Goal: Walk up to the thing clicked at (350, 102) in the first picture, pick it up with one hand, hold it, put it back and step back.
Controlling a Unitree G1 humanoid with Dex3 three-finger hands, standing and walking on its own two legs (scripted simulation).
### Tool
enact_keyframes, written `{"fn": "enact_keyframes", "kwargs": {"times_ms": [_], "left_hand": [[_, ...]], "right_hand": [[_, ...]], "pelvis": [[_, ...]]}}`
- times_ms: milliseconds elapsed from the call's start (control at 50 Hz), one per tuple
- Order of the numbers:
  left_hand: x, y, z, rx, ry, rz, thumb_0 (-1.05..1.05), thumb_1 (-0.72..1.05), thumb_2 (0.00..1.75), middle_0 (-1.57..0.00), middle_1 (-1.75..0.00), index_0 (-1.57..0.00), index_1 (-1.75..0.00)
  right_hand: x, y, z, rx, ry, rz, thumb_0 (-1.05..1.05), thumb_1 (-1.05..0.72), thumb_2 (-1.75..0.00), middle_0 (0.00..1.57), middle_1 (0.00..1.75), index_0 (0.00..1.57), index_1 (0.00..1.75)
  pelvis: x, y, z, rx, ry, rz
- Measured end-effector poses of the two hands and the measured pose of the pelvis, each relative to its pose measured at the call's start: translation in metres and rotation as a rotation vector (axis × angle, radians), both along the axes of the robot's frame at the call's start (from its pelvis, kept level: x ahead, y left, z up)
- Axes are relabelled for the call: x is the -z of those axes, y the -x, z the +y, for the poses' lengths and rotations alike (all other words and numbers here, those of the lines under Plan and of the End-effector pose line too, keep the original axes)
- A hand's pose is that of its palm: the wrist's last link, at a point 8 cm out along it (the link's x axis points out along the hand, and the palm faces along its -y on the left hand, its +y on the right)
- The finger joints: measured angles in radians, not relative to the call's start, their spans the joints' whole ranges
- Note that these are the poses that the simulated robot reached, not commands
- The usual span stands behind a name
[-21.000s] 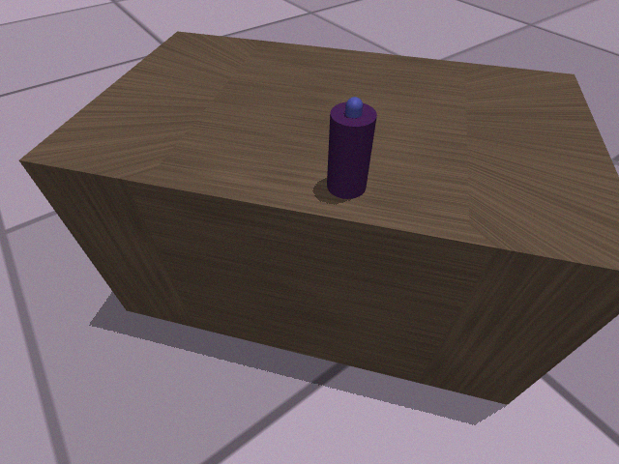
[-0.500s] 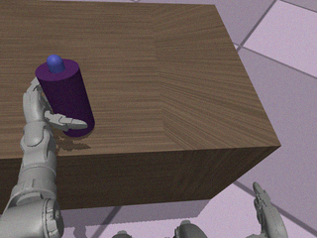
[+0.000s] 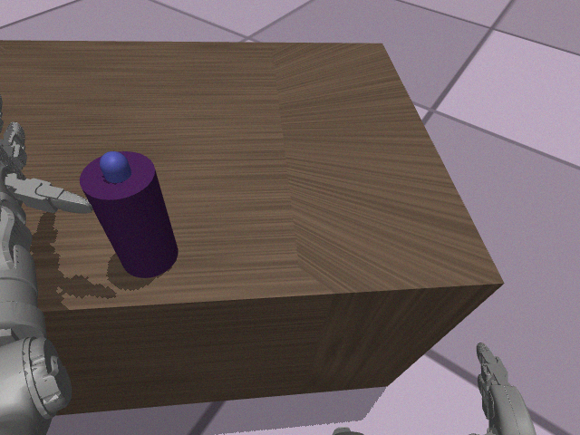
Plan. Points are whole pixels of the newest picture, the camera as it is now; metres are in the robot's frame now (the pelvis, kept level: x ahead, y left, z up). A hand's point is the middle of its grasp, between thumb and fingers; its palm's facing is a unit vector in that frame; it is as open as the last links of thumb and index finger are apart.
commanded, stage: rise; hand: left
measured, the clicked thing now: (133, 212) +0.42 +0.21 +0.07
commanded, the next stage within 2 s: sink last in 0.14 s
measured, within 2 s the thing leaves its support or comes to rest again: neither
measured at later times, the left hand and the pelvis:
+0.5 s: hand out of the picture +0.39 +0.38 +0.14, palm faces +0.48 -0.80 -0.34, open 17.6 cm; pelvis +0.01 +0.00 +0.02, yaw +0 degrees
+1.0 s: hand (13, 377) +0.19 +0.24 +0.15, palm faces +0.33 -0.83 -0.44, open 17.5 cm; pelvis +0.02 -0.01 +0.02, yaw +2 degrees
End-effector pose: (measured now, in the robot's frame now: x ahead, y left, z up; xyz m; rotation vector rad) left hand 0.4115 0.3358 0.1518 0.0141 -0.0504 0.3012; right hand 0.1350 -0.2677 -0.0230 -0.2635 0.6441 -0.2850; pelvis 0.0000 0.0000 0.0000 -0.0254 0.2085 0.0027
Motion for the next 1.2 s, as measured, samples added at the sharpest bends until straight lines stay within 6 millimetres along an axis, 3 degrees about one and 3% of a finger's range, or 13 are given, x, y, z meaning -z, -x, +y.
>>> {"fn": "enact_keyframes", "kwargs": {"times_ms": [100, 260, 420, 500, 580, 660, 800, 940, 1060, 1200], "left_hand": [[-0.016, 0.001, 0.02, 0.014, 0.008, 0.05, -0.02, -0.61, 0.04, -0.06, -0.05, -0.08, -0.04], [-0.008, 0.012, 0.042, -0.066, -0.14, 0.244, -0.01, -0.58, 0.04, -0.07, -0.05, -0.08, -0.04], [-0.011, 0.045, 0.078, -0.233, -0.202, 0.283, -0.02, -0.57, 0.03, -0.07, -0.03, -0.07, -0.04], [-0.008, 0.068, 0.081, -0.266, -0.248, 0.291, -0.01, -0.57, 0.03, -0.07, -0.02, -0.06, -0.03], [-0.003, 0.094, 0.065, -0.242, -0.301, 0.266, -0.02, -0.56, 0.03, -0.06, -0.02, -0.06, -0.03], [-0.002, 0.128, 0.036, -0.196, -0.346, 0.21, -0.02, -0.55, 0.02, -0.07, -0.02, -0.06, -0.03], [-0.007, 0.194, -0.01, -0.154, -0.379, 0.146, -0.02, -0.54, 0.02, -0.07, -0.03, -0.06, -0.03], [-0.016, 0.243, -0.051, -0.092, -0.413, 0.117, -0.01, -0.54, 0.02, -0.07, -0.03, -0.07, -0.04], [-0.021, 0.271, -0.064, -0.077, -0.454, 0.119, -0.01, -0.54, 0.02, -0.07, -0.04, -0.07, -0.04], [-0.013, 0.278, -0.061, -0.107, -0.444, 0.119, -0.01, -0.55, 0.03, -0.07, -0.05, -0.07, -0.05]], "right_hand": [[0.011, -0.004, 0.009, -0.019, -0.039, 0.024, -0.01, 0.54, -0.05, 0.06, 0.05, 0.06, 0.05], [0.018, -0.007, 0.026, -0.076, -0.1, 0.066, -0.01, 0.55, -0.05, 0.06, 0.05, 0.06, 0.05], [0.014, -0.008, 0.016, -0.066, -0.085, 0.092, -0.01, 0.54, -0.06, 0.06, 0.05, 0.06, 0.06], [0.014, -0.016, 0.016, -0.088, -0.091, 0.087, -0.01, 0.53, -0.06, 0.06, 0.05, 0.06, 0.06], [0.015, -0.026, 0.025, -0.123, -0.122, 0.068, -0.01, 0.53, -0.06, 0.06, 0.05, 0.06, 0.06], [0.014, -0.035, 0.028, -0.12, -0.147, 0.037, -0.01, 0.53, -0.06, 0.06, 0.05, 0.06, 0.06], [0.015, -0.04, 0.015, -0.075, -0.131, 0.037, -0.01, 0.53, -0.05, 0.06, 0.05, 0.06, 0.06], [0.019, -0.043, 0.012, -0.074, -0.133, 0.024, -0.01, 0.52, -0.05, 0.06, 0.05, 0.06, 0.06], [0.02, -0.04, 0.012, -0.081, -0.149, 0.001, -0.01, 0.52, -0.05, 0.06, 0.05, 0.06, 0.06], [0.018, -0.029, 0.004, -0.08, -0.133, -0.013, -0.01, 0.51, -0.05, 0.06, 0.05, 0.06, 0.06]], "pelvis": [[-0.003, -0.002, 0.0, -0.003, -0.002, 0.002], [-0.011, -0.005, 0.001, -0.003, -0.006, -0.004], [-0.016, -0.011, 0.001, -0.005, -0.004, -0.025], [-0.019, -0.015, 0.001, -0.008, -0.002, -0.039], [-0.021, -0.018, 0.001, -0.013, -0.001, -0.06], [-0.023, -0.022, 0.0, -0.016, -0.004, -0.087], [-0.024, -0.024, -0.004, -0.024, -0.012, -0.132], [-0.023, -0.02, -0.01, -0.03, -0.022, -0.156], [-0.022, -0.014, -0.016, -0.038, -0.031, -0.173], [-0.022, -0.004, -0.022, -0.038, -0.042, -0.184]]}}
